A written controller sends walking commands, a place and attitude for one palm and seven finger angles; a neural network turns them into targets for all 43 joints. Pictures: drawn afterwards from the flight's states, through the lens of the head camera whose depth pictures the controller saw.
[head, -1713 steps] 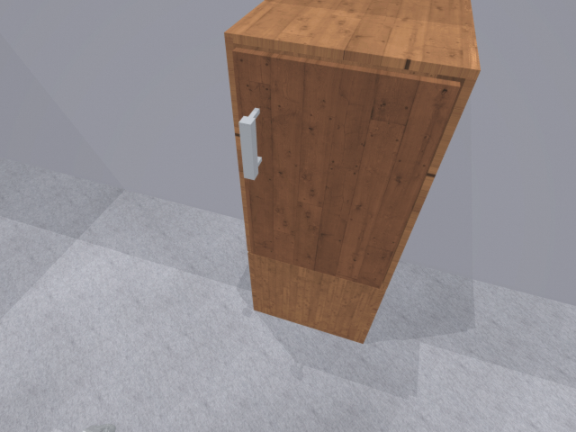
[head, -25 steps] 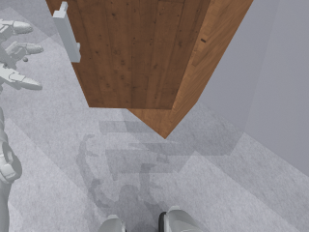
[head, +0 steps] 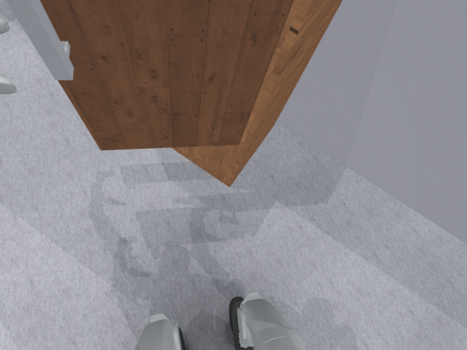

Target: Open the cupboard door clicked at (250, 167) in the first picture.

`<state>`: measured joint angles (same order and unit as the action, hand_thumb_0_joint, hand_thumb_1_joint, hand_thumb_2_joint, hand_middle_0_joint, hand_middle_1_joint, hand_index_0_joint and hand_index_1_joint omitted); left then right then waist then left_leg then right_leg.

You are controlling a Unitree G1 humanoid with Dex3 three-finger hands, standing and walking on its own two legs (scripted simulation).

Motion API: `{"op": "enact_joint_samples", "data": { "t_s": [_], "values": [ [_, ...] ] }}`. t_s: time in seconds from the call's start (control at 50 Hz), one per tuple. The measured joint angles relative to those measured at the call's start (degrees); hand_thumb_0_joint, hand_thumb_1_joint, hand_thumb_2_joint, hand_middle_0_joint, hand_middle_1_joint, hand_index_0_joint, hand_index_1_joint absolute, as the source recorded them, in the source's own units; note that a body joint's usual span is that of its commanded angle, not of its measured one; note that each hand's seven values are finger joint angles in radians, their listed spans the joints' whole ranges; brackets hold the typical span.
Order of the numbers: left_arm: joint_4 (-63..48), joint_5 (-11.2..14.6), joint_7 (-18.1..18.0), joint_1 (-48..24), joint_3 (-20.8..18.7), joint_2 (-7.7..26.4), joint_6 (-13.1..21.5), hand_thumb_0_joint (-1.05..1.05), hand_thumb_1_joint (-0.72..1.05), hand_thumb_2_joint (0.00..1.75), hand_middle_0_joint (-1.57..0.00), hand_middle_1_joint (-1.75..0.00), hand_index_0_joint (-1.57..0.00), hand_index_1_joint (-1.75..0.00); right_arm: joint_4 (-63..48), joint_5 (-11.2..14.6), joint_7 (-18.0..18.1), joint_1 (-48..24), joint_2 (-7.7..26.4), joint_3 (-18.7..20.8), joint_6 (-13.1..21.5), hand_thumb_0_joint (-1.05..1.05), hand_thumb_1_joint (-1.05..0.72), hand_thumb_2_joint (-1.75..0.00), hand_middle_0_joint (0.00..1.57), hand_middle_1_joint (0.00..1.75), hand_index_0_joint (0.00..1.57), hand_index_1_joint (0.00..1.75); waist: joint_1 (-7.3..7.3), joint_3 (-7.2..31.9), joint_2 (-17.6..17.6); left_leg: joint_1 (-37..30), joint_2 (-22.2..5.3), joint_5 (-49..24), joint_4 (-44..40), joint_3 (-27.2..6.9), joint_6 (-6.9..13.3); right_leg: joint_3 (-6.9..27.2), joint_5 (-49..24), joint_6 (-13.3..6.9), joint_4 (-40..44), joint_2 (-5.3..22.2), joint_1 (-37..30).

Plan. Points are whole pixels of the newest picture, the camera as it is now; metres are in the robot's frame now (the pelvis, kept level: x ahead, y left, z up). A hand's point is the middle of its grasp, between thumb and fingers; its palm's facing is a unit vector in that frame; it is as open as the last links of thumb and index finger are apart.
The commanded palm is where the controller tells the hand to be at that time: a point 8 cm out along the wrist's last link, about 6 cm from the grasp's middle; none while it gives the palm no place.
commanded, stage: move the hooked fingers beside the handle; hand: left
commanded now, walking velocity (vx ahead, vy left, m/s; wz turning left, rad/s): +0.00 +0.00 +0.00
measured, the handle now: (46, 25) +0.58 +0.19 +0.11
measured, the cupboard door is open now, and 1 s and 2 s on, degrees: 41 41 41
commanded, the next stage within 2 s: slide the fingers in behind the handle in 0.90 s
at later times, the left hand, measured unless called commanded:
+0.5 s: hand out of the picture +0.52 +0.26 +0.12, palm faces -0.01 -1.00 +0.01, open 14.0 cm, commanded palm +0.51 +0.30 +0.11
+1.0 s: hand out of the picture +0.53 +0.26 +0.12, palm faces -0.02 -1.00 -0.01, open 14.0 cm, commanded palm +0.52 +0.30 +0.11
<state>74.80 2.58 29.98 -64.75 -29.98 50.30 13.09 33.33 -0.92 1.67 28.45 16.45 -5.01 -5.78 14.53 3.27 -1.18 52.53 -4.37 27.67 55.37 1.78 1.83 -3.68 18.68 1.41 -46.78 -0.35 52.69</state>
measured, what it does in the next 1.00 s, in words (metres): stands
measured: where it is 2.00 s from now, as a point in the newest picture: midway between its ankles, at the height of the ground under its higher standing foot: outside the picture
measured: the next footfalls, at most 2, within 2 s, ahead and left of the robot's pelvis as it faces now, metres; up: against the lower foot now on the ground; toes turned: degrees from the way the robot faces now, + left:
none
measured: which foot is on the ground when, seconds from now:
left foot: down 0.00-1.00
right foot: down 0.00-1.00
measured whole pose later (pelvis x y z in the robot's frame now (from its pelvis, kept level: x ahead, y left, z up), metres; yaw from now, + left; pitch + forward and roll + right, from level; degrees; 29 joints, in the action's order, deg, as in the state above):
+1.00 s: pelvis -0.01 -0.01 +0.00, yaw +0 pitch +24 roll -5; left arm 75.4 2.6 28.7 -65.2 -28.9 50.2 14.2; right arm 33.9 -0.5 2.0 27.6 16.9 -5.2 -5.2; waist 14.7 3.1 -1.3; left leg 53.5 -4.6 27.0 56.6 0.6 1.2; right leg -4.3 18.2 0.7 -47.9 -0.8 53.4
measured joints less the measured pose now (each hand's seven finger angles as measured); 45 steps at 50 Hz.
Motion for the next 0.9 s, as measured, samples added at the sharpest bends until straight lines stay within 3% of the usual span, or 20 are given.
{"op": "enact_joint_samples", "data": {
  "t_s": [0.12, 0.44, 0.6, 0.9],
  "values": [
    [-4.63, 0.98, -0.56, 4.74, -1.12, -2.75, 0.07, -0.01, -0.5, 0.3, -0.3, -1.2, -0.3, -1.2, -0.27, -0.1, -1.12, 0.55, -0.59, 0.68, -1.05, 0.0, -0.9, -0.9, 0.2, 0.3, 0.21, 0.3, -0.93, 0.88, -0.07, -1.71, -0.24, 0.39, -1.05, -0.02, -0.19, 0.04, 0.26, -0.09, 1.21, -0.34, -1.72],
    [-5.1, 3.16, -1.87, 7.96, 2.7, -8.04, 1.11, -0.01, -0.5, 0.3, -0.3, -1.2, -0.3, -1.2, -1.44, 0.6, -1.13, -4.79, 0.09, 1.45, -1.0, 0.0, -0.9, -0.9, 0.2, 0.3, 0.21, 0.3, -3.55, 1.78, -0.02, -5.99, 0.24, 0.4, -2.24, -1.25, -0.73, -0.86, 1.22, -0.49, 1.55, -0.06, -6.1],
    [-2.14, 2.15, -1.87, 4.69, 3.02, -6.48, 2.25, -0.01, -0.5, 0.3, -0.3, -1.2, -0.3, -1.2, -1.54, 0.87, -0.15, -6.64, 0.43, 0.81, -0.08, 0.0, -0.9, -0.9, 0.2, 0.3, 0.21, 0.3, -3.05, 0.75, 0.36, -4.22, 0.33, -0.12, -0.84, -1.86, -1.03, -1.38, 1.05, -0.91, -0.1, 0.09, -4.43],
    [1.96, 0.13, -1.15, -1.85, 2.39, -0.45, 0.97, -0.01, -0.5, 0.3, -0.3, -1.2, -0.3, -1.2, 0.31, 0.67, 0.64, -2.61, 0.69, -0.34, 0.98, 0.0, -0.9, -0.9, 0.2, 0.3, 0.21, 0.3, -0.21, -0.46, -0.02, 0.92, -0.08, -0.75, 1.45, -1.89, -0.88, -1.28, -0.21, -0.97, -1.45, -0.29, 0.42]
  ]
}}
